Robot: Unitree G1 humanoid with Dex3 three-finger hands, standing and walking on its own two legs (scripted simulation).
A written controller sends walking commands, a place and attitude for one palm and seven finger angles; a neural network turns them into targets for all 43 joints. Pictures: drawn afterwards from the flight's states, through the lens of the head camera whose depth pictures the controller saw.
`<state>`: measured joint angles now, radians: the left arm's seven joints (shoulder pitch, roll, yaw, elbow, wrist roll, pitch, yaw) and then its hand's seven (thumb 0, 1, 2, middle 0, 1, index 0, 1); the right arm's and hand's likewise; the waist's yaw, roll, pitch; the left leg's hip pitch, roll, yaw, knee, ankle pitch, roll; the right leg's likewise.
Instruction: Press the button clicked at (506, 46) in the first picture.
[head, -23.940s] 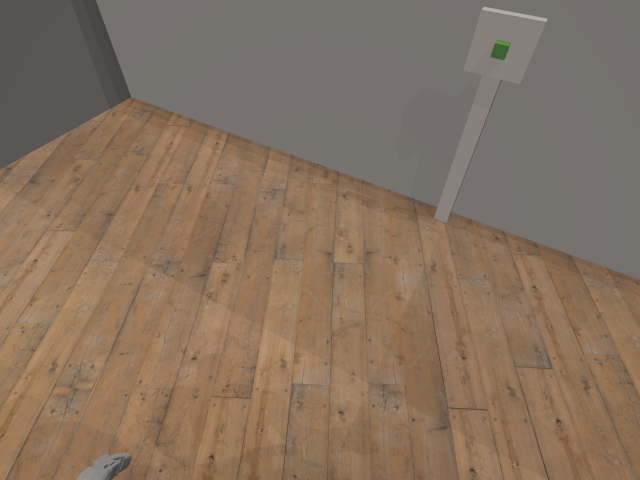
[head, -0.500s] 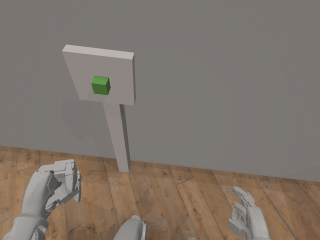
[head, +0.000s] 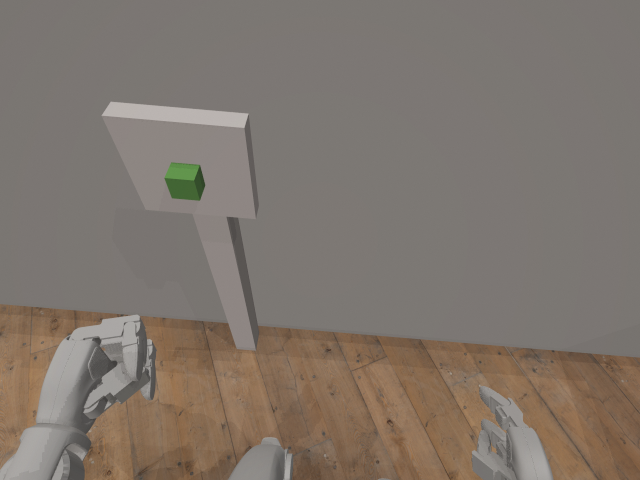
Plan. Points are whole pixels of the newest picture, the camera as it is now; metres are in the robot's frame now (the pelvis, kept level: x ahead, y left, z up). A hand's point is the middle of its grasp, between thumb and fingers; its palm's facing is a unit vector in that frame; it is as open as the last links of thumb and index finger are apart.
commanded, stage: aim a knuckle at the button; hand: left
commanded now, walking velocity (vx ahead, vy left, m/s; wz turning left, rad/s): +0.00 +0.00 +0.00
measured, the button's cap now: (186, 180) +0.49 +0.22 +0.07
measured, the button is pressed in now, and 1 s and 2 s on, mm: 0 0 0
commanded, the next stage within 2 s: none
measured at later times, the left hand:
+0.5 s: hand (161, 320) +0.28 +0.20 +0.05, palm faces -0.02 -1.00 -0.05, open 3.1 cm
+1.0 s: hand (178, 281) +0.35 +0.21 +0.03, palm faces -0.03 -1.00 -0.03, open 3.1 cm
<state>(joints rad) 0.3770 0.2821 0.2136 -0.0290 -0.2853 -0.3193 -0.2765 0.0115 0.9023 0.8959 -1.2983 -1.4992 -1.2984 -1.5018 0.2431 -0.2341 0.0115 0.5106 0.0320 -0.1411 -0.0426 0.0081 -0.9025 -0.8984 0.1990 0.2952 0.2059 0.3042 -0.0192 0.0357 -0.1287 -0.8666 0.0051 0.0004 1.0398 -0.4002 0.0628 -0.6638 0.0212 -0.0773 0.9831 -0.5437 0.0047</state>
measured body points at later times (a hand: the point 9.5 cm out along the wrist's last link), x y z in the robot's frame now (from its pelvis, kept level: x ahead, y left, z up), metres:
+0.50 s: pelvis -0.01 -0.03 -0.01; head +0.06 -0.02 +0.44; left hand +0.28 +0.26 +0.06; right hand +0.15 -0.28 -0.09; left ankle +0.06 +0.07 -0.67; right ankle -0.03 -0.13 -0.67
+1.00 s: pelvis +0.00 -0.01 -0.01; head +0.09 +0.00 +0.43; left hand +0.34 +0.26 +0.04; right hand +0.14 -0.27 -0.10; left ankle +0.06 +0.07 -0.67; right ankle -0.03 -0.13 -0.67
